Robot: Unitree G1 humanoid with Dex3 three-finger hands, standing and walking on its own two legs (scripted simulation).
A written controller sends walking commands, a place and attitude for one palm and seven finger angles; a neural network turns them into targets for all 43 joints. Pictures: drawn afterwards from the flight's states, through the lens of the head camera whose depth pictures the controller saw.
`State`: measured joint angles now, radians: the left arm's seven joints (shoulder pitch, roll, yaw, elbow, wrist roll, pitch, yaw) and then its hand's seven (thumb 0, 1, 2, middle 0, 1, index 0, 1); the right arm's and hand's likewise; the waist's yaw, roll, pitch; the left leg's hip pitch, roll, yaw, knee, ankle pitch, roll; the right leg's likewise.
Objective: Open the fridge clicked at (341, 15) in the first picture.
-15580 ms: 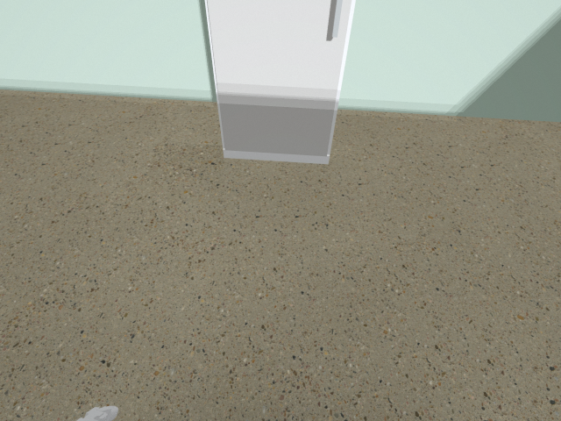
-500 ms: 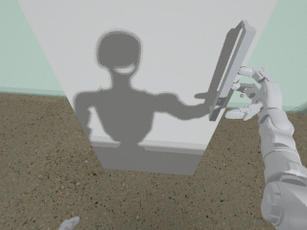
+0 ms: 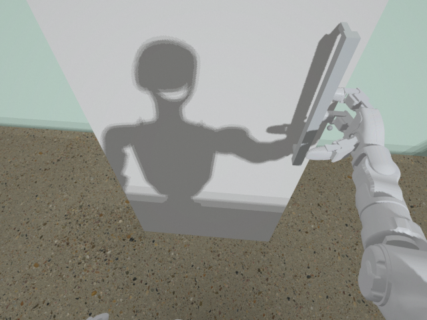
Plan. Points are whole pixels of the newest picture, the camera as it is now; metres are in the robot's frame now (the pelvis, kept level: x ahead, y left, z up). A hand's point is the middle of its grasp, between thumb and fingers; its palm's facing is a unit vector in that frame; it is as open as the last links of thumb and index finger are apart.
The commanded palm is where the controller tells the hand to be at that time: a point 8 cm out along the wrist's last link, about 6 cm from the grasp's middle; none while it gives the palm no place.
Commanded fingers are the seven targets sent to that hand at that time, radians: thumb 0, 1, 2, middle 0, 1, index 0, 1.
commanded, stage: slide the fingers in behind the handle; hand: right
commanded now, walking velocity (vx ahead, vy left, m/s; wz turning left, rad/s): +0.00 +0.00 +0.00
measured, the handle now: (315, 107) +0.51 -0.13 +0.14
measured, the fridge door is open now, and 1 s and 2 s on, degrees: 0 0 0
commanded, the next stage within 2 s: grip the handle and tug to test in 1.52 s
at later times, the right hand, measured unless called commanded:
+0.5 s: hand (317, 128) +0.45 -0.13 +0.13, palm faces -0.05 +1.00 -0.02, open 13.9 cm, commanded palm +0.43 -0.18 +0.13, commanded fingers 0.00 0.50 -0.30 0.30 1.20 0.30 1.20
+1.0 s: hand (307, 129) +0.45 -0.11 +0.13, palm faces -0.05 +1.00 -0.01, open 13.9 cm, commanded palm +0.42 -0.16 +0.13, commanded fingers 0.00 0.50 -0.30 0.30 1.20 0.30 1.20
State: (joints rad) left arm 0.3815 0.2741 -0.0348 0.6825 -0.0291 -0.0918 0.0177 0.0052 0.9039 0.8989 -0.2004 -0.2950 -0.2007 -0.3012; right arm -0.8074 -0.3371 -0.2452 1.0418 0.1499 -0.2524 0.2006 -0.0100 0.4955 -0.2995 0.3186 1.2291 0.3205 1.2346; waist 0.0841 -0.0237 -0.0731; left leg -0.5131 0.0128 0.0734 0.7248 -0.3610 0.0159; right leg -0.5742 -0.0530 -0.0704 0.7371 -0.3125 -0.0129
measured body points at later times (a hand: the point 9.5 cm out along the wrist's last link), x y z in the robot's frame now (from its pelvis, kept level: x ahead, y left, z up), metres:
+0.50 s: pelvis +0.01 +0.00 +0.00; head +0.05 +0.01 +0.45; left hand +0.09 +0.26 -0.11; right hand +0.45 -0.18 +0.13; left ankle +0.00 +0.11 -0.71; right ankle +0.03 -0.11 -0.71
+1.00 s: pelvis +0.01 +0.01 +0.01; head +0.04 +0.02 +0.46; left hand +0.09 +0.26 -0.11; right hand +0.44 -0.16 +0.14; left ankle +0.00 +0.11 -0.71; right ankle +0.03 -0.11 -0.71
